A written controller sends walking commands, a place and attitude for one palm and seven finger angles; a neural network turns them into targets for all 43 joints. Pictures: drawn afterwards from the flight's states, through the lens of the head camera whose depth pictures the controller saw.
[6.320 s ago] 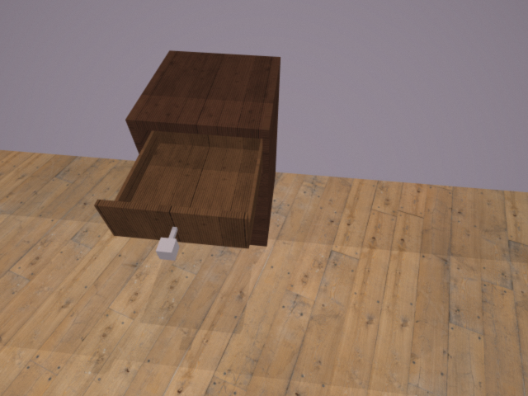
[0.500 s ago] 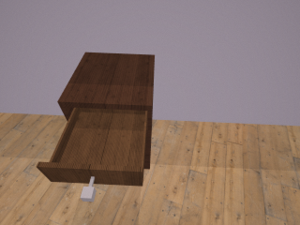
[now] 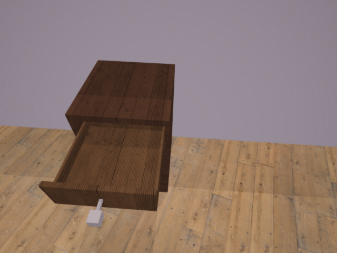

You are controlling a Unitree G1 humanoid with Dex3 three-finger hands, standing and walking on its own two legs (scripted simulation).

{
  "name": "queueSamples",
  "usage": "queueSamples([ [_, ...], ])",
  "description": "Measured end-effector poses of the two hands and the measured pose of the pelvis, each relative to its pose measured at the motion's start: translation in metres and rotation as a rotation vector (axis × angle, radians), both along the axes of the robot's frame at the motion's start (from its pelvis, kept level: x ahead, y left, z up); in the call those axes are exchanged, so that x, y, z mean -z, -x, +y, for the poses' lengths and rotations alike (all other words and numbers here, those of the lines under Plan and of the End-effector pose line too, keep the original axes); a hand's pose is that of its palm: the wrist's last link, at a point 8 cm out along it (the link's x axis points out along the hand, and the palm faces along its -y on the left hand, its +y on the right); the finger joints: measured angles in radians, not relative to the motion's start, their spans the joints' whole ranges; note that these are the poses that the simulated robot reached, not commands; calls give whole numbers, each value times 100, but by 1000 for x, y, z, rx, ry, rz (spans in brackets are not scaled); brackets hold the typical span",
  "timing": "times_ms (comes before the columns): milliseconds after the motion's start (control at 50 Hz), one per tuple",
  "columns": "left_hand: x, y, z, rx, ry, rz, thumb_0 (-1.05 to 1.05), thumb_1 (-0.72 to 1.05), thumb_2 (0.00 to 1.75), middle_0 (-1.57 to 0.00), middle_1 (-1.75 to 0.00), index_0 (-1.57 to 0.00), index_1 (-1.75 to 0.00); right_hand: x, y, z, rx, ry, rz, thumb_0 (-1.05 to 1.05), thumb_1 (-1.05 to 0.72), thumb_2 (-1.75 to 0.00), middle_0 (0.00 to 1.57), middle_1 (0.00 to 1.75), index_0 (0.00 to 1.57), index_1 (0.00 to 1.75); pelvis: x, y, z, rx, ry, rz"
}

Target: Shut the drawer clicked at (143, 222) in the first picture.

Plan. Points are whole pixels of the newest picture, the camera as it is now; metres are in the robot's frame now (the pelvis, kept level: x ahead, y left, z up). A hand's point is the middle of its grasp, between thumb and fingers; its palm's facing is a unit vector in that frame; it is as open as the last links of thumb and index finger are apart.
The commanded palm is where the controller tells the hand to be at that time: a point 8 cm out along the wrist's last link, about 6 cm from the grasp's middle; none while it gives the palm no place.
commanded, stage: come to a stop and stand still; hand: left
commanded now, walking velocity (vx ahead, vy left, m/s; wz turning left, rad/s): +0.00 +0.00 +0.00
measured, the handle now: (97, 212) +0.29 +0.26 -0.23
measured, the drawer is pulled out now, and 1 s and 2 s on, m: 0.30 0.30 0.30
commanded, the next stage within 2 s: look again from close up in 0.02 s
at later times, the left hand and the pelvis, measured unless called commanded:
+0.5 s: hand out of the picture +0.00 +0.17 -0.18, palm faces +0.05 -0.98 -0.20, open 7.3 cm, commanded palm none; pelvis +0.00 +0.00 -0.01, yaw +1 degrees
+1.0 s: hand (108, 232) +0.18 +0.15 -0.03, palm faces +0.10 -1.00 +0.00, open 6.6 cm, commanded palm +0.09 +0.22 -0.09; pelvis -0.02 -0.02 -0.05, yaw +2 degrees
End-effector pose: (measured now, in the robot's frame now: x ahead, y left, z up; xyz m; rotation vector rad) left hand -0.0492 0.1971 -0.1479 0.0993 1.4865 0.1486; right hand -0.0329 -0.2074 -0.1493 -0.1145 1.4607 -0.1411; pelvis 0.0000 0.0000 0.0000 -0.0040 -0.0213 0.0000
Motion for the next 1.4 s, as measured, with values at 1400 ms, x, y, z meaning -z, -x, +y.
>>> queueSamples([
  [1400, -57, -137, 37, 201, 43, -1395, 2, 90, 90, -71, -85, -71, -86, 52, -210, -20, -245, -5, -871, 1, -90, -90, 21, 30, 20, 30, 134, 57, -44, -66, 55, 348],
])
